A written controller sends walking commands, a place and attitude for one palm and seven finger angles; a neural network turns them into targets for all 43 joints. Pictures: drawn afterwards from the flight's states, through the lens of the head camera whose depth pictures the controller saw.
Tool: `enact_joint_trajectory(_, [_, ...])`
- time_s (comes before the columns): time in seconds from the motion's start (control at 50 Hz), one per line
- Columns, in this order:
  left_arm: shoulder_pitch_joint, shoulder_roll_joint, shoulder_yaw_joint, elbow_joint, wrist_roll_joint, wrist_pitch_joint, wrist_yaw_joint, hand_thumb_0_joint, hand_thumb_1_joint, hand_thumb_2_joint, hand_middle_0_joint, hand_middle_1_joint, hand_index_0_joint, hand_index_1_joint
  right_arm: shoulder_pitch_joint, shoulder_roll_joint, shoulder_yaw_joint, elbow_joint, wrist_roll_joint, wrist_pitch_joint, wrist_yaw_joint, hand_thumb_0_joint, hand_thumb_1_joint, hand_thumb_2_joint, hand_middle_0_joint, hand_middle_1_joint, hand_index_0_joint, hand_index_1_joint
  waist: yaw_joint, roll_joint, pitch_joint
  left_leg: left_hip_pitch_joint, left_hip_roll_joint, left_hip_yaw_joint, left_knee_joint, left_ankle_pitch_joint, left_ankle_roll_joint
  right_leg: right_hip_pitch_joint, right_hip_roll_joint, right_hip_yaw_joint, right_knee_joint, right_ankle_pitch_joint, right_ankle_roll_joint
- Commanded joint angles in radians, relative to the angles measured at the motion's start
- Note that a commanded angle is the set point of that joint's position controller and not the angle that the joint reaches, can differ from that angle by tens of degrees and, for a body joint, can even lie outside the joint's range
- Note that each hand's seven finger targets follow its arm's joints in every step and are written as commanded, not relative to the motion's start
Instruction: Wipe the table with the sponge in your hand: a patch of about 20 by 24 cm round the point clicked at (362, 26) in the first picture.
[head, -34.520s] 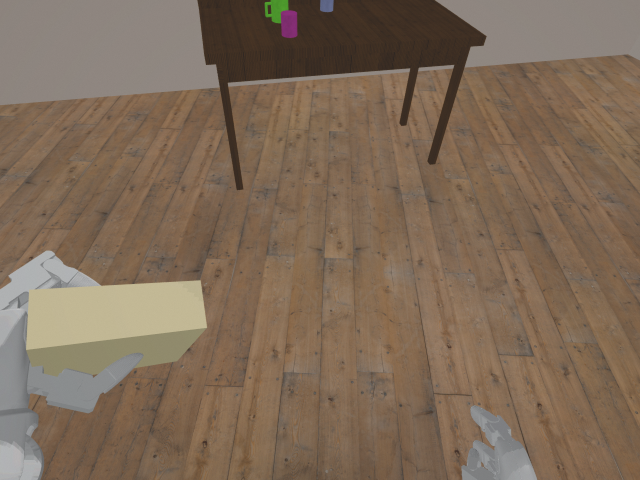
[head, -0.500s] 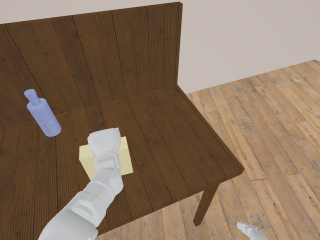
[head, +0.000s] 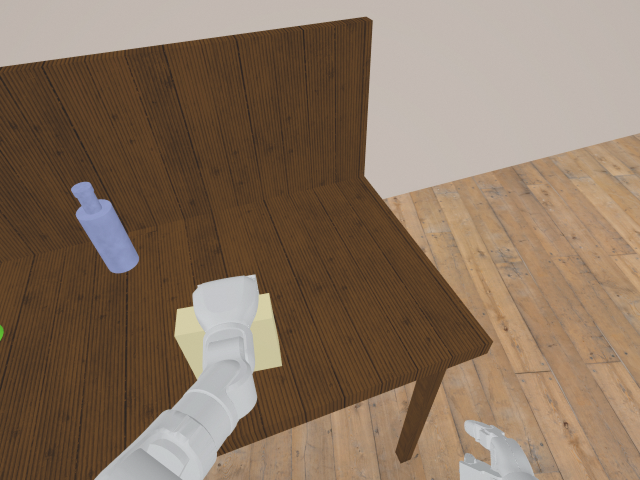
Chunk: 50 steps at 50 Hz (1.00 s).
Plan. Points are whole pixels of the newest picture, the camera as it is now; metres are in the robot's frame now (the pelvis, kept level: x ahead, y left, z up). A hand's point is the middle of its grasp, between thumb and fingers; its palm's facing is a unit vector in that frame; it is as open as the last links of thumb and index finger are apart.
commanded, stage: wipe back along the third lane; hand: left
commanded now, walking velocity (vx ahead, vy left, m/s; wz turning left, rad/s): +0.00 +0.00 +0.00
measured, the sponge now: (235, 347) +0.32 +0.18 -0.05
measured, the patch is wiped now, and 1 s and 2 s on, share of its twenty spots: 1.00 1.00 1.00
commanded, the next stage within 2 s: slide back across to the middle lane in 0.42 s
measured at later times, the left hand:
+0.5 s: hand (236, 330) +0.32 +0.17 +0.00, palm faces -0.06 -0.04 -1.00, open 9.3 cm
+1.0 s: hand (196, 346) +0.29 +0.21 +0.01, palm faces -0.07 -0.09 -0.99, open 9.3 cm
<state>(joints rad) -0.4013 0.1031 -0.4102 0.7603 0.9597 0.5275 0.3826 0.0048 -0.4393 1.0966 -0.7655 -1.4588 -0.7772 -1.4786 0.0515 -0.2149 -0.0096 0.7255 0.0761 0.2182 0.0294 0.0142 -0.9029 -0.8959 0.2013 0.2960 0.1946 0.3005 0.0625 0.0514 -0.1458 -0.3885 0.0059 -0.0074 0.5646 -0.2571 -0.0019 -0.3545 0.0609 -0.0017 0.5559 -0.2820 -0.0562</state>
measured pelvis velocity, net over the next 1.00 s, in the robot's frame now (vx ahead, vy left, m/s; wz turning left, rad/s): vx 0.00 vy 0.00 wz -0.02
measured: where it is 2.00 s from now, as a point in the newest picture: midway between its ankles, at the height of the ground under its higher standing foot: outside the picture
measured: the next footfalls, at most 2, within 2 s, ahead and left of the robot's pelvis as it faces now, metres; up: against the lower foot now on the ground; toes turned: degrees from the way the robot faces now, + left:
none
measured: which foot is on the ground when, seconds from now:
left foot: down 0.00-1.00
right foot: down 0.00-1.00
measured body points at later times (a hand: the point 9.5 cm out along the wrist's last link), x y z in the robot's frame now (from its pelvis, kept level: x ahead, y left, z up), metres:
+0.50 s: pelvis +0.00 +0.00 +0.00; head -0.02 -0.02 +0.45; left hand +0.32 +0.17 +0.05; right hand +0.21 -0.22 -0.10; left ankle +0.02 +0.12 -0.73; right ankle +0.00 -0.09 -0.73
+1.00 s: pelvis +0.00 +0.00 +0.00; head -0.03 -0.02 +0.45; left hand +0.29 +0.21 +0.06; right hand +0.23 -0.22 -0.08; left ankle +0.02 +0.12 -0.73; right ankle +0.00 -0.09 -0.73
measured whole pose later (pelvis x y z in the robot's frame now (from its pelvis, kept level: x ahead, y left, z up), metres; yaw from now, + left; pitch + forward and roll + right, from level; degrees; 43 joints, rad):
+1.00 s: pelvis +0.00 +0.00 +0.00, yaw -1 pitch +1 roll +0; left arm -0.16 0.22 -0.34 0.45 0.98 0.52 0.26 0.00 -0.45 1.10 -0.79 -1.43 -0.80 -1.45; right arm 0.02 -0.24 0.00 0.70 0.08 0.20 0.01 0.02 -0.90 -0.90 0.20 0.30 0.19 0.30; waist 0.07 0.05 -0.11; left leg -0.28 0.00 0.01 0.52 -0.25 0.01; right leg -0.26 0.06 0.02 0.51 -0.27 -0.05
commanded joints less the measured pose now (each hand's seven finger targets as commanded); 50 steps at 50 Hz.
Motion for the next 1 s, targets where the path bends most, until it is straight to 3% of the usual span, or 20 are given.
enact_joint_trajectory(0.0, [-0.19, -0.023, -0.005, -0.122, -0.019, 0.002, -0.015, 0.0, 0.1, 1.3, -1.2, -1.6, -1.2, -1.6, -0.2, -0.108, -0.031, -0.163, 0.003, -0.042, 0.001, 0.0, -0.9, -0.9, 0.2, 0.3, 0.2, 0.3, -0.016, -0.154, -0.148, 0.101, -0.028, -0.007, -0.041, 0.133, 0.036, 0.054, -0.029, 0.047, -0.094, 0.257, -0.02])
enact_joint_trajectory(0.04, [-0.206, -0.029, -0.017, -0.113, -0.01, 0.007, -0.017, 0.0, 0.1, 1.3, -1.2, -1.6, -1.2, -1.6, -0.204, -0.109, -0.032, -0.156, 0.004, -0.043, 0.0, 0.0, -0.9, -0.9, 0.2, 0.3, 0.2, 0.3, -0.025, -0.166, -0.121, 0.097, -0.029, -0.006, -0.04, 0.118, 0.038, 0.036, -0.031, 0.055, -0.103, 0.235, -0.017])
enact_joint_trajectory(0.06, [-0.2, -0.002, 0.019, -0.121, -0.015, 0.007, -0.017, 0.0, 0.1, 1.3, -1.2, -1.6, -1.2, -1.6, -0.208, -0.112, -0.033, -0.157, 0.003, -0.045, -0.001, 0.0, -0.9, -0.9, 0.2, 0.3, 0.2, 0.3, -0.01, -0.156, -0.136, 0.097, -0.028, -0.011, -0.044, 0.122, 0.037, 0.044, -0.026, 0.061, -0.102, 0.242, -0.023])
enact_joint_trajectory(0.12, [-0.17, -0.012, 0.005, -0.129, -0.014, 0.006, -0.02, 0.0, 0.1, 1.3, -1.2, -1.6, -1.2, -1.6, -0.205, -0.11, -0.032, -0.158, 0.003, -0.045, -0.003, 0.0, -0.9, -0.9, 0.2, 0.3, 0.2, 0.3, -0.014, -0.163, -0.151, 0.101, -0.033, 0.001, -0.034, 0.138, 0.038, 0.067, -0.033, 0.066, -0.094, 0.289, -0.018])
enact_joint_trajectory(0.16, [-0.145, 0.041, 0.059, -0.145, -0.021, 0.005, -0.023, 0.0, 0.1, 1.3, -1.2, -1.6, -1.2, -1.6, -0.212, -0.116, -0.033, -0.159, 0.001, -0.044, -0.006, 0.0, -0.9, -0.9, 0.2, 0.3, 0.2, 0.3, 0.004, -0.174, -0.172, 0.094, -0.034, -0.006, -0.039, 0.144, 0.037, 0.09, -0.032, 0.081, -0.097, 0.308, -0.021])
enact_joint_trajectory(0.22, [-0.12, 0.003, 0.016, -0.152, -0.013, 0.012, -0.024, 0.0, 0.1, 1.3, -1.2, -1.6, -1.2, -1.6, -0.211, -0.111, -0.03, -0.165, 0.004, -0.042, -0.005, 0.0, -0.9, -0.9, 0.2, 0.3, 0.2, 0.3, -0.005, -0.153, -0.146, 0.093, -0.034, 0.001, -0.038, 0.148, 0.035, 0.082, -0.036, 0.074, -0.091, 0.318, -0.019])
enact_joint_trajectory(0.26, [-0.111, 0.045, 0.06, -0.168, -0.014, 0.012, -0.026, 0.0, 0.1, 1.3, -1.2, -1.6, -1.2, -1.6, -0.216, -0.116, -0.034, -0.164, 0.003, -0.042, -0.004, 0.0, -0.9, -0.9, 0.2, 0.3, 0.2, 0.3, 0.007, -0.148, -0.162, 0.097, -0.034, -0.002, -0.038, 0.159, 0.034, 0.093, -0.034, 0.088, -0.094, 0.333, -0.024])
enact_joint_trajectory(0.34, [-0.127, 0.008, 0.007, -0.176, 0.0, 0.023, -0.03, 0.0, 0.1, 1.3, -1.2, -1.6, -1.2, -1.6, -0.217, -0.112, -0.031, -0.167, 0.006, -0.04, -0.004, 0.0, -0.9, -0.9, 0.2, 0.3, 0.2, 0.3, -0.011, -0.141, -0.135, 0.101, -0.033, 0.0, -0.039, 0.15, 0.035, 0.067, -0.034, 0.074, -0.094, 0.306, -0.021])
enact_joint_trajectory(0.36, [-0.118, 0.028, 0.036, -0.183, 0.0, 0.021, -0.031, 0.0, 0.1, 1.3, -1.2, -1.6, -1.2, -1.6, -0.221, -0.114, -0.034, -0.168, 0.005, -0.042, -0.002, 0.0, -0.9, -0.9, 0.2, 0.3, 0.2, 0.3, 0.001, -0.141, -0.144, 0.103, -0.032, -0.008, -0.043, 0.158, 0.034, 0.07, -0.029, 0.079, -0.093, 0.307, -0.027])
enact_joint_trajectory(0.44, [-0.122, -0.017, -0.016, -0.18, 0.002, 0.026, -0.031, 0.0, 0.1, 1.3, -1.2, -1.6, -1.2, -1.6, -0.221, -0.11, -0.034, -0.173, 0.008, -0.042, 0.003, 0.0, -0.9, -0.9, 0.2, 0.3, 0.2, 0.3, -0.007, -0.135, -0.146, 0.11, -0.03, -0.002, -0.038, 0.149, 0.034, 0.053, -0.028, 0.057, -0.087, 0.274, -0.024])
enact_joint_trajectory(0.46, [-0.131, 0.019, 0.028, -0.183, -0.006, 0.025, -0.029, 0.0, 0.1, 1.3, -1.2, -1.6, -1.2, -1.6, -0.226, -0.114, -0.034, -0.171, 0.007, -0.044, 0.0, 0.0, -0.9, -0.9, 0.2, 0.3, 0.2, 0.3, 0.003, -0.138, -0.153, 0.108, -0.029, -0.009, -0.045, 0.145, 0.034, 0.054, -0.023, 0.067, -0.092, 0.263, -0.028])
enact_joint_trajectory(0.5, [-0.168, 0.022, 0.024, -0.156, -0.006, 0.029, -0.024, 0.0, 0.1, 1.3, -1.2, -1.6, -1.2, -1.6, -0.219, -0.115, -0.03, -0.163, 0.009, -0.044, -0.006, 0.0, -0.9, -0.9, 0.2, 0.3, 0.2, 0.3, -0.015, -0.157, -0.124, 0.097, -0.029, -0.005, -0.044, 0.115, 0.035, 0.036, -0.026, 0.055, -0.097, 0.226, -0.019])
enact_joint_trajectory(0.54, [-0.169, 0.06, 0.06, -0.174, -0.007, 0.024, -0.02, 0.0, 0.1, 1.3, -1.2, -1.6, -1.2, -1.6, -0.223, -0.115, -0.031, -0.162, 0.008, -0.048, -0.013, 0.0, -0.9, -0.9, 0.2, 0.3, 0.2, 0.3, -0.003, -0.151, -0.149, 0.104, -0.032, -0.002, -0.049, 0.11, 0.035, 0.057, -0.029, 0.068, -0.103, 0.214, -0.018])
enact_joint_trajectory(0.56, [-0.145, 0.099, 0.108, -0.202, -0.011, 0.021, -0.018, 0.0, 0.1, 1.3, -1.2, -1.6, -1.2, -1.6, -0.231, -0.116, -0.033, -0.166, 0.007, -0.05, -0.016, 0.0, -0.9, -0.9, 0.2, 0.3, 0.2, 0.3, 0.021, -0.142, -0.182, 0.111, -0.033, -0.008, -0.054, 0.128, 0.035, 0.083, -0.026, 0.078, -0.102, 0.236, -0.023])
enact_joint_trajectory(0.64, [-0.108, 0.102, 0.094, -0.272, -0.003, 0.024, -0.019, 0.0, 0.1, 1.3, -1.2, -1.6, -1.2, -1.6, -0.234, -0.114, -0.029, -0.18, 0.006, -0.051, -0.015, 0.0, -0.9, -0.9, 0.2, 0.3, 0.2, 0.3, 0.02, -0.126, -0.196, 0.136, -0.032, -0.001, -0.057, 0.169, 0.037, 0.122, -0.032, 0.075, -0.094, 0.303, -0.021])
enact_joint_trajectory(0.66, [-0.077, 0.145, 0.14, -0.288, 0.001, 0.027, -0.022, 0.0, 0.1, 1.3, -1.2, -1.6, -1.2, -1.6, -0.242, -0.117, -0.032, -0.18, 0.005, -0.052, -0.015, 0.0, -0.9, -0.9, 0.2, 0.3, 0.2, 0.3, 0.037, -0.123, -0.208, 0.139, -0.034, -0.007, -0.059, 0.185, 0.037, 0.138, -0.029, 0.088, -0.098, 0.318, -0.027])
enact_joint_trajectory(0.72, [-0.062, 0.141, 0.108, -0.333, 0.02, 0.044, -0.037, 0.0, 0.1, 1.3, -1.2, -1.6, -1.2, -1.6, -0.247, -0.117, -0.025, -0.188, 0.008, -0.051, -0.015, 0.0, -0.9, -0.9, 0.2, 0.3, 0.2, 0.3, 0.023, -0.134, -0.161, 0.143, -0.036, -0.007, -0.068, 0.176, 0.041, 0.133, -0.031, 0.086, -0.11, 0.307, -0.022])
enact_joint_trajectory(0.76, [-0.068, 0.198, 0.159, -0.377, 0.02, 0.045, -0.051, 0.0, 0.1, 1.3, -1.2, -1.6, -1.2, -1.6, -0.262, -0.124, -0.025, -0.192, 0.009, -0.056, -0.019, 0.0, -0.9, -0.9, 0.2, 0.3, 0.2, 0.3, 0.032, -0.126, -0.158, 0.153, -0.038, -0.017, -0.077, 0.176, 0.041, 0.138, -0.028, 0.104, -0.121, 0.294, -0.028])
enact_joint_trajectory(0.94, [0.029, 0.181, 0.11, -0.463, 0.034, -0.011, -0.114, 0.0, 0.1, 1.3, -1.2, -1.6, -1.2, -1.6, -0.252, -0.12, -0.022, -0.201, 0.008, -0.079, -0.027, 0.0, -0.9, -0.9, 0.2, 0.3, 0.2, 0.3, 0.016, -0.095, -0.107, 0.193, -0.039, -0.025, -0.084, 0.175, 0.048, 0.118, -0.028, 0.1, -0.131, 0.265, -0.03])
enact_joint_trajectory(0.98, [0.075, 0.214, 0.15, -0.483, 0.024, -0.034, -0.117, 0.0, 0.1, 1.3, -1.2, -1.6, -1.2, -1.6, -0.247, -0.122, -0.024, -0.206, 0.007, -0.084, -0.028, 0.0, -0.9, -0.9, 0.2, 0.3, 0.2, 0.3, 0.027, -0.088, -0.124, 0.193, -0.039, -0.026, -0.085, 0.174, 0.047, 0.133, -0.025, 0.099, -0.125, 0.265, -0.031])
